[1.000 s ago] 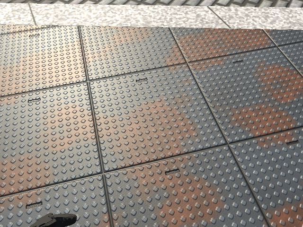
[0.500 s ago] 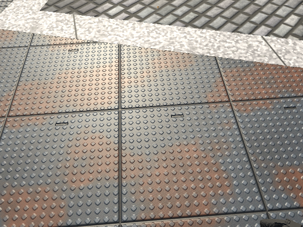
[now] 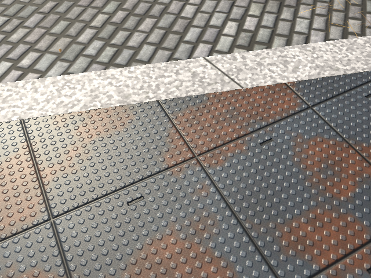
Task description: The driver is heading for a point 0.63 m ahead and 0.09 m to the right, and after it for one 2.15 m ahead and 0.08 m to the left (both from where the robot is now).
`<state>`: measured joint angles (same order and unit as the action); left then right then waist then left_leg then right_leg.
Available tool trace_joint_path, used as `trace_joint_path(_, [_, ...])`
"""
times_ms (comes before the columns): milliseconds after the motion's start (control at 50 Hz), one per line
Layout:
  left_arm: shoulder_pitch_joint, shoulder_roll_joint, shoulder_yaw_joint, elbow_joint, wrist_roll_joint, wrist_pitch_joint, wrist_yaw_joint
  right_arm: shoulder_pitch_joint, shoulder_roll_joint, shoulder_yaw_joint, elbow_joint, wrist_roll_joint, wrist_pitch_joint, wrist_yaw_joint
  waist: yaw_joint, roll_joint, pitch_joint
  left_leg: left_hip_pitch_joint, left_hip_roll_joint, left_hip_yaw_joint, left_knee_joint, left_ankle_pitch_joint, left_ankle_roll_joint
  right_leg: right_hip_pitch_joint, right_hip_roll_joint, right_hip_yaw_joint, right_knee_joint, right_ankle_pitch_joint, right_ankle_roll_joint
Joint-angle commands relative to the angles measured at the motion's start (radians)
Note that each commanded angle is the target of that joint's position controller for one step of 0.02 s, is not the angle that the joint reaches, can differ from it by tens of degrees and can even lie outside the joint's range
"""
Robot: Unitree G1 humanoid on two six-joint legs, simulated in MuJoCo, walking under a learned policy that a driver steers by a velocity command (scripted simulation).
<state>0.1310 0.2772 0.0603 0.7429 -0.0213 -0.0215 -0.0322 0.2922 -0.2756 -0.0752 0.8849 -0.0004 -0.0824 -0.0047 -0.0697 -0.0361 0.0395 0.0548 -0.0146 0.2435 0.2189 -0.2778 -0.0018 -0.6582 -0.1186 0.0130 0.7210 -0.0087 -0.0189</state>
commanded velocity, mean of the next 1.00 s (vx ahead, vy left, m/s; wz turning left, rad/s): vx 0.50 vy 0.00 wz -0.20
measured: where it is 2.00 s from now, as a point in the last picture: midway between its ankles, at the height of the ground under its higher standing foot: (216, 171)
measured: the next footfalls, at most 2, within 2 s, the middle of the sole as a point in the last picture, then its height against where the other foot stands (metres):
right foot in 0.12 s outside the picture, level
left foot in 0.64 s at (186, 250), level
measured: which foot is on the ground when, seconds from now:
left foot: down 0.00-0.12, up 0.14-0.62, down 0.64-1.00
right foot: up 0.00-0.10, down 0.12-0.66, up 0.68-1.00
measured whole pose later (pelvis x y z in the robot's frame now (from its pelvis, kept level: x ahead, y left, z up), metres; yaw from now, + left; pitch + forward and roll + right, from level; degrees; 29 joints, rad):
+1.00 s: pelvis +0.56 -0.10 +0.01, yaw -10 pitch +2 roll +1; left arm 0.06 0.27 0.04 0.67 0.00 -0.09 -0.01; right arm 0.38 -0.27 -0.06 0.84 0.03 -0.06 0.00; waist -0.10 -0.03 0.03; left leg -0.11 -0.08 -0.10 0.32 -0.23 0.05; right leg -0.58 -0.05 0.10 0.58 -0.02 0.05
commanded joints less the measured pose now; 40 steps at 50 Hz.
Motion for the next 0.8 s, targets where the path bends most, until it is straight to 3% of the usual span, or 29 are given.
trace_joint_path(20, [-0.103,0.055,0.008,-0.110,0.000,-0.010,-0.019,-0.014,-0.189,-0.047,-0.044,0.019,0.009,-0.007,0.007,0.078,0.061,0.015,0.315,-0.064,-0.038,0.432,0.145,-0.019,0.012,-0.039,-0.063,-0.048,-0.033])
trace_joint_path(60, [-0.067,0.084,0.024,-0.120,0.002,-0.004,-0.023,-0.033,-0.217,-0.055,-0.048,0.028,0.023,-0.011,0.047,0.107,0.016,0.053,0.318,-0.035,0.079,0.718,0.122,0.074,0.067,-0.091,-0.073,-0.148,-0.070])
trace_joint_path(80, [0.007,0.111,0.040,-0.108,0.001,-0.001,-0.022,-0.046,-0.228,-0.059,-0.052,0.033,0.032,-0.012,0.094,0.119,-0.034,0.051,0.309,-0.020,0.200,0.864,0.109,0.177,0.109,-0.121,-0.075,-0.191,-0.094])
trace_joint_path(100, [0.152,0.152,0.068,-0.072,-0.003,0.002,-0.015,-0.067,-0.224,-0.056,-0.058,0.039,0.039,-0.013,0.180,0.103,-0.108,-0.005,0.274,0.008,0.397,0.907,0.081,0.376,0.161,-0.141,-0.135,-0.150,-0.128])
trace_joint_path(120, [0.327,0.231,0.106,-0.024,-0.006,0.011,0.003,-0.052,-0.189,-0.041,-0.069,0.021,0.036,-0.016,0.251,0.027,-0.198,-0.218,0.231,0.012,0.687,0.685,0.033,0.680,0.131,-0.027,-0.163,-0.126,-0.174])
trace_joint_path(140, [0.296,0.355,0.124,-0.028,-0.016,0.005,0.014,0.044,-0.030,0.008,-0.127,-0.026,0.013,-0.004,0.119,-0.266,-0.254,-0.685,0.032,-0.052,1.052,-0.244,-0.036,0.996,-0.128,0.526,-0.249,-0.261,-0.353])
trace_joint_path(160, [0.315,0.285,0.098,-0.073,-0.003,-0.016,0.004,-0.034,-0.089,0.007,-0.138,0.010,-0.029,0.009,0.178,-0.146,-0.411,-0.804,-0.014,-0.311,1.182,-0.340,-0.024,1.064,-0.221,0.840,-0.428,-0.439,-0.420])
trace_joint_path(180, [0.279,0.219,0.078,-0.065,0.007,-0.035,-0.002,-0.145,-0.152,-0.010,-0.167,0.052,-0.052,0.016,0.198,-0.072,-0.268,-0.892,0.036,-0.329,1.173,-0.240,0.006,0.984,-0.203,0.714,-0.461,-0.376,-0.357])
trace_joint_path(200, [0.226,0.192,0.069,-0.068,0.005,-0.045,-0.001,-0.161,-0.140,-0.005,-0.171,0.045,-0.065,0.012,0.158,-0.017,-0.182,-0.868,0.080,-0.328,1.090,-0.149,0.025,0.848,-0.162,0.589,-0.450,-0.285,-0.320])
trace_joint_path(220, [0.153,0.155,0.057,-0.080,0.005,-0.046,0.001,-0.154,-0.143,-0.009,-0.155,0.016,-0.066,0.004,0.114,0.021,-0.124,-0.798,0.115,-0.329,1.001,-0.092,0.021,0.710,-0.119,0.482,-0.449,-0.166,-0.290])
trace_joint_path(260, [0.096,0.126,0.045,-0.108,0.021,-0.047,0.010,-0.121,-0.154,-0.020,-0.145,0.000,-0.043,0.005,0.062,-0.005,-0.101,-0.678,0.138,-0.337,0.911,-0.031,0.008,0.566,-0.073,0.391,-0.484,-0.025,-0.276])
trace_joint_path(300, [0.113,0.146,0.049,-0.104,0.012,-0.052,0.021,-0.126,-0.125,-0.016,-0.149,-0.012,-0.024,0.004,0.054,0.010,-0.084,-0.659,0.128,-0.315,0.824,0.011,-0.024,0.504,-0.054,0.331,-0.502,0.073,-0.281])
trace_joint_path(340, [0.145,0.167,0.054,-0.093,0.010,-0.052,0.035,-0.183,-0.102,-0.008,-0.167,-0.015,-0.014,0.003,0.068,0.009,-0.056,-0.686,0.114,-0.302,0.699,0.118,-0.053,0.480,-0.032,0.276,-0.514,0.108,-0.269])
trace_joint_path(420, [0.199,0.150,0.046,-0.061,0.009,-0.048,0.047,-0.301,-0.063,0.012,-0.190,-0.006,-0.020,0.019,0.127,-0.034,-0.029,-0.611,0.077,-0.280,0.421,0.390,-0.059,0.449,0.021,0.189,-0.516,0.020,-0.203])
trace_joint_path(500, [0.266,0.156,0.046,-0.016,0.006,-0.047,0.044,-0.392,-0.082,0.012,-0.223,0.006,-0.033,0.035,0.168,-0.038,0.011,-0.638,0.064,-0.285,0.316,0.410,-0.026,0.547,-0.033,0.238,-0.483,-0.021,-0.198])
trace_joint_path(560, [0.291,0.161,0.048,0.009,0.007,-0.034,0.051,-0.401,-0.100,0.008,-0.237,0.005,-0.045,0.048,0.162,-0.051,0.018,-0.675,0.053,-0.281,0.269,0.298,0.014,0.674,-0.086,0.283,-0.419,0.081,-0.189])
trace_joint_path(600, [0.273,0.171,0.051,0.011,0.008,-0.024,0.054,-0.331,-0.121,-0.001,-0.222,0.005,-0.050,0.048,0.120,-0.078,-0.011,-0.579,0.025,-0.250,0.250,0.214,0.049,0.706,-0.085,0.279,-0.349,0.280,-0.168])
trace_joint_path(620, [0.250,0.166,0.047,0.007,0.008,-0.021,0.053,-0.229,-0.144,-0.016,-0.193,0.002,-0.052,0.043,0.063,-0.075,-0.076,-0.429,-0.003,-0.220,0.221,0.237,0.077,0.695,-0.046,0.244,-0.242,0.446,-0.148])
trace_joint_path(640, [0.230,0.141,0.034,-0.009,0.016,-0.020,0.052,-0.075,-0.183,-0.031,-0.162,-0.008,-0.054,0.039,-0.011,-0.054,-0.204,-0.170,0.069,-0.283,0.264,0.290,0.132,0.594,0.002,0.205,-0.048,0.435,-0.118])
trace_joint_path(660, [0.314,0.081,0.013,-0.024,0.023,-0.030,0.049,0.081,-0.262,-0.051,-0.139,-0.020,-0.050,0.034,-0.020,0.125,-0.374,0.214,0.278,-0.611,0.284,0.248,0.265,0.283,0.127,0.133,0.299,0.108,-0.049])
trace_joint_path(680, [0.363,0.062,0.002,-0.016,0.011,-0.045,0.045,0.140,-0.233,-0.047,-0.096,0.007,-0.039,0.044,-0.013,0.342,-0.430,0.359,0.398,-0.974,0.129,0.043,0.364,0.034,0.226,0.117,0.542,-0.541,-0.001])
trace_joint_path(700, [0.276,0.144,0.018,-0.033,-0.002,-0.058,0.040,0.084,-0.169,-0.025,-0.107,0.033,-0.033,0.045,-0.027,0.228,-0.285,0.273,0.370,-0.955,0.079,-0.134,0.321,-0.089,0.154,0.152,0.612,-0.529,-0.009])
trace_joint_path(720, [0.173,0.153,0.018,-0.059,-0.009,-0.069,0.036,0.015,-0.140,-0.016,-0.127,0.024,-0.023,0.040,-0.021,0.149,-0.162,0.134,0.326,-0.828,0.059,-0.130,0.283,-0.113,0.107,0.116,0.594,-0.445,-0.013])
trace_joint_path(740, [0.112,0.141,0.017,-0.075,0.005,-0.078,0.034,-0.035,-0.128,-0.009,-0.135,0.010,-0.016,0.039,0.004,0.083,-0.064,-0.014,0.284,-0.737,0.030,-0.032,0.270,-0.101,0.074,0.089,0.521,-0.383,-0.012])
trace_joint_path(760, [0.104,0.136,0.022,-0.078,0.023,-0.082,0.035,-0.058,-0.111,-0.002,-0.144,0.001,-0.016,0.037,0.032,0.074,-0.043,-0.095,0.252,-0.688,0.013,0.067,0.260,-0.054,0.044,0.090,0.445,-0.336,-0.008])
trace_joint_path(800, [0.138,0.102,0.018,-0.078,0.032,-0.081,0.033,-0.063,-0.114,-0.001,-0.147,0.000,-0.013,0.032,0.069,0.108,-0.054,-0.166,0.212,-0.628,-0.016,0.201,0.267,0.024,0.032,0.076,0.347,-0.314,0.013])
Keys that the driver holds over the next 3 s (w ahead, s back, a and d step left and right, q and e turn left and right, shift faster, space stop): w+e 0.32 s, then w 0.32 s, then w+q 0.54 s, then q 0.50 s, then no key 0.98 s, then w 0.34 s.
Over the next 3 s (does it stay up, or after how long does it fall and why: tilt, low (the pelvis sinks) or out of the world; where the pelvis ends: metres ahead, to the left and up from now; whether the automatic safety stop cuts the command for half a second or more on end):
stays up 0.97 -0.10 -0.01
